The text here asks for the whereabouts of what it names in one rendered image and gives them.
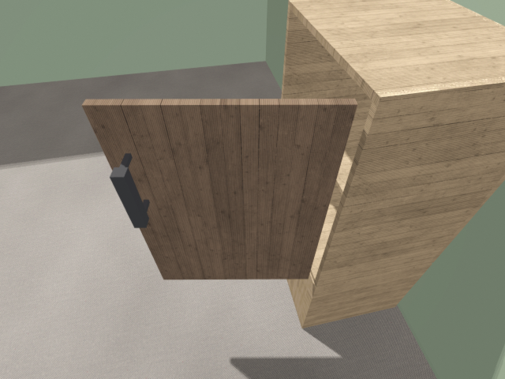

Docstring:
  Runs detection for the cupboard door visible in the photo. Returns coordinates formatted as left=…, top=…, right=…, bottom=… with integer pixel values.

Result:
left=81, top=99, right=357, bottom=280

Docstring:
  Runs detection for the handle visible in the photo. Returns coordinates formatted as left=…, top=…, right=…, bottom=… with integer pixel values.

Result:
left=110, top=153, right=150, bottom=228

